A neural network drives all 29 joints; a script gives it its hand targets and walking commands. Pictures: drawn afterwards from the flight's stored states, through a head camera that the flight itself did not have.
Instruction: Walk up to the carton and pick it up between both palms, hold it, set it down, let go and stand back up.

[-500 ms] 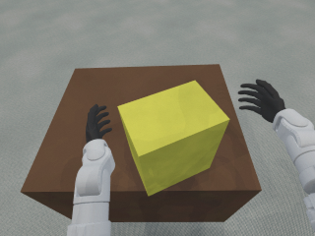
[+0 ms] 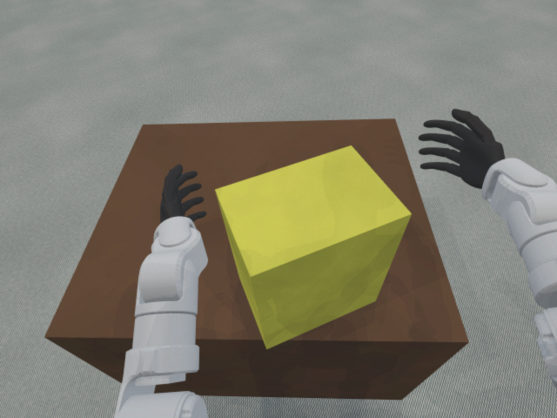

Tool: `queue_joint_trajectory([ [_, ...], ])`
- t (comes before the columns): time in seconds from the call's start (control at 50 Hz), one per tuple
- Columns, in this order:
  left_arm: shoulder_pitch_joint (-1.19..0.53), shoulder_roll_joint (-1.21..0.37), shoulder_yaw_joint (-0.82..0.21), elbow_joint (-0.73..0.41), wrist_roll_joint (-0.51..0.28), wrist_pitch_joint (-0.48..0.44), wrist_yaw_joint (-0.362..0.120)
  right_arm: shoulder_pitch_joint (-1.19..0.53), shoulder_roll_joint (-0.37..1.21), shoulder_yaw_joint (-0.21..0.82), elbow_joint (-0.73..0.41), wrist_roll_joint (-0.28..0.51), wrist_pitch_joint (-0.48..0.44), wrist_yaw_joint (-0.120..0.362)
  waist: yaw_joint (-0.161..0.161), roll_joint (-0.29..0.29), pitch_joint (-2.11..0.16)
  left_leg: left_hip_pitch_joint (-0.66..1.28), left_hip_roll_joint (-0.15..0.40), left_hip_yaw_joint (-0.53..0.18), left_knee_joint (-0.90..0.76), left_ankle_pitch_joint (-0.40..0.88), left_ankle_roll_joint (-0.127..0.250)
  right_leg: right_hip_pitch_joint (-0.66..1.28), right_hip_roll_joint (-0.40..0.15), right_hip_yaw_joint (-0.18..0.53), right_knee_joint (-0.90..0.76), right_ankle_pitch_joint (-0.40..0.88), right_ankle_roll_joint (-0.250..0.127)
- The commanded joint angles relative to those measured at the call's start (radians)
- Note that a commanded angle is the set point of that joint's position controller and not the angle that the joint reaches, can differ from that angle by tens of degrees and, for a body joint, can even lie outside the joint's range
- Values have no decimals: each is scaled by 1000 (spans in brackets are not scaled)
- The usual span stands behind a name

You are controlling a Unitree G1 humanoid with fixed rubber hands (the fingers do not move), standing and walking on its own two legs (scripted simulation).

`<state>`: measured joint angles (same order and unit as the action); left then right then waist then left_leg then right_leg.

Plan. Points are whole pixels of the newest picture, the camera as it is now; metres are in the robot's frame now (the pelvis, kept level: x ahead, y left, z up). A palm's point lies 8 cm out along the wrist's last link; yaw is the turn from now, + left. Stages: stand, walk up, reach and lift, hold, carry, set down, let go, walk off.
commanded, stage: reach and lift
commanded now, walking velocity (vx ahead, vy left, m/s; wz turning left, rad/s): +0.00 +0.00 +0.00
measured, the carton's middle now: (306, 253) +0.40 +0.01 -0.07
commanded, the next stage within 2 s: none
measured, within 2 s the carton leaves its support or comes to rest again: neither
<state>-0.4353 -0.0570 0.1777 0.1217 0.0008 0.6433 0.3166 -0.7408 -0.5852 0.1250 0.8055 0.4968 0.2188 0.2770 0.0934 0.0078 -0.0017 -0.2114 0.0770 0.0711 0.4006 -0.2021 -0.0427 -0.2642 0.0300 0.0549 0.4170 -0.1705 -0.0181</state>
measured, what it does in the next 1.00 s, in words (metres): stands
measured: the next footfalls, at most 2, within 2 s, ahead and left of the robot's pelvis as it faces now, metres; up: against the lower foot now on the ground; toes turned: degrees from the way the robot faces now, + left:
none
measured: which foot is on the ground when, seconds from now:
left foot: down 0.00-1.00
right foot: down 0.00-1.00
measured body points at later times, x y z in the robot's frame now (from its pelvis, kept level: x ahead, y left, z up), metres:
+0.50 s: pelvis +0.00 +0.00 +0.00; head +0.04 -0.01 +0.45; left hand +0.35 +0.19 +0.04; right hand +0.43 -0.21 +0.07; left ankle +0.00 +0.15 -0.74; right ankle +0.03 -0.11 -0.74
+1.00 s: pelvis +0.02 +0.00 +0.00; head +0.09 -0.02 +0.44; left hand +0.34 +0.19 -0.01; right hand +0.45 -0.20 +0.02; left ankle +0.00 +0.15 -0.74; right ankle +0.03 -0.11 -0.74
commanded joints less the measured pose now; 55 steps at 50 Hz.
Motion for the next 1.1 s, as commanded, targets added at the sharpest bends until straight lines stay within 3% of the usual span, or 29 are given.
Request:
queue_joint_trajectory([
  [0.0, -263, 83, -30, -125, 3, -90, -21, -320, -180, -62, -22, -47, -52, 11, 149, -24, -414, 99, -65, -14, -32, 263, -36, 62, 88, -55, -78, 156, -98],
  [0.34, -254, 45, -54, 155, 28, -405, -43, -289, -94, -66, 43, -115, -283, 17, 176, -58, -413, -6, -57, 5, -27, 167, -6, -39, 95, -47, -51, 33, -87],
  [0.64, -132, -2, -75, 239, 22, -608, -68, -257, -55, 1, 196, -97, -465, -18, 186, -56, -568, 68, -42, -6, 59, 451, -29, -130, 115, -64, -34, 176, -90],
  [0.94, -122, -7, -76, 463, 15, -847, -71, -288, 16, 36, 341, -109, -628, -65, 203, -46, -626, 24, -39, 3, 93, 531, -45, -211, 110, -66, -27, 167, -89],
  [1.08, -118, -33, -86, 512, -4, -934, -78, -284, 73, 58, 390, -118, -670, -79, 192, -47, -657, -8, -38, 6, 109, 551, -51, -223, 109, -71, -18, 175, -82],
])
